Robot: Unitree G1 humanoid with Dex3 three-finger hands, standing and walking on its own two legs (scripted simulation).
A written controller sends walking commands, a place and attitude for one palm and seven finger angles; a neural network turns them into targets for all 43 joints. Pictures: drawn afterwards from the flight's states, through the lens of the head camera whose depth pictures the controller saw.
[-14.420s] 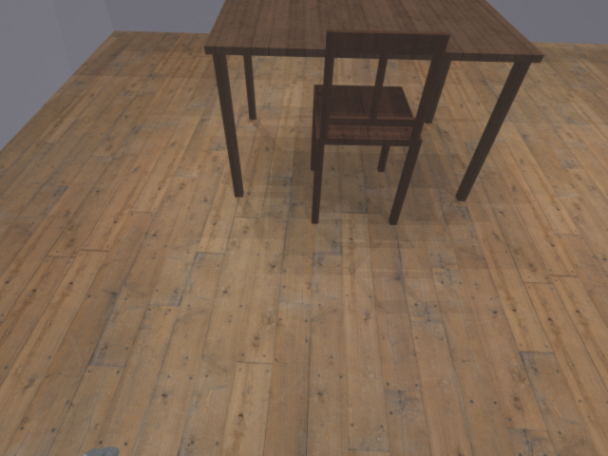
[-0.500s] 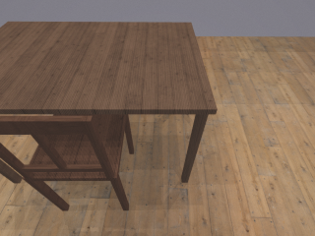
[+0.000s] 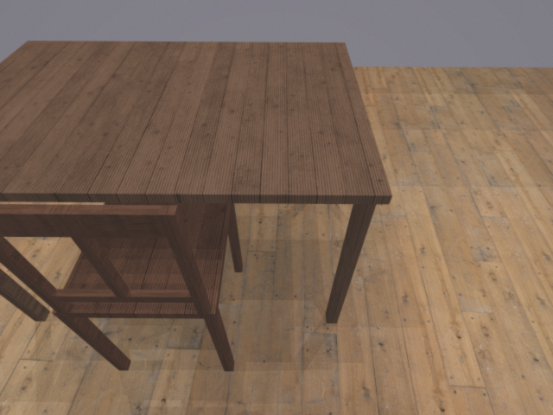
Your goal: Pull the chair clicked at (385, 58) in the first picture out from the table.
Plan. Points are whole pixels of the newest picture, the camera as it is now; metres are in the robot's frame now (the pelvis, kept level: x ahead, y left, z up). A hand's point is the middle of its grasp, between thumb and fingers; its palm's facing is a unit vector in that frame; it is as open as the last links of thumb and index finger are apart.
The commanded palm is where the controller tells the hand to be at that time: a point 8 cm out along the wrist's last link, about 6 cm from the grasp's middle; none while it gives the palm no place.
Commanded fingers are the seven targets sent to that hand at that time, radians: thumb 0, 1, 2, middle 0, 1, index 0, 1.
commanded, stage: look again from close up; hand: left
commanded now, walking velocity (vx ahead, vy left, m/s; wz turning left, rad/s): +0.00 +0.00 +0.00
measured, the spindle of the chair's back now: (103, 266) +0.40 +0.38 -0.11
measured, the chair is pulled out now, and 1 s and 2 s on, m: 0.00 0.00 0.00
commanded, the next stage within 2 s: shuffle to correct the standing spot in 0.74 s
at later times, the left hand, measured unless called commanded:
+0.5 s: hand out of the picture +0.02 +0.16 -0.17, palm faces +0.02 -0.98 -0.20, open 7.4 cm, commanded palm none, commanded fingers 0.00 0.90 0.90 -0.20 -0.30 -0.20 -0.30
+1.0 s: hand out of the picture +0.02 +0.15 -0.17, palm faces +0.04 -0.97 -0.22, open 7.4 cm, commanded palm none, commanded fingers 0.00 0.90 0.90 -0.20 -0.30 -0.20 -0.30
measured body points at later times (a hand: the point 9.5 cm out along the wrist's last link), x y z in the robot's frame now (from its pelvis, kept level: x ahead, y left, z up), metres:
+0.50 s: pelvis +0.01 -0.01 +0.00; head +0.02 -0.02 +0.45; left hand +0.02 +0.21 -0.16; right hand +0.02 -0.24 -0.16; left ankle -0.01 +0.10 -0.74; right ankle +0.01 -0.11 -0.74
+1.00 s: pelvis +0.01 -0.03 +0.00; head +0.03 -0.03 +0.45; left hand +0.02 +0.20 -0.15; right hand +0.02 -0.25 -0.16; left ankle -0.01 +0.10 -0.74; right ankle +0.01 -0.11 -0.74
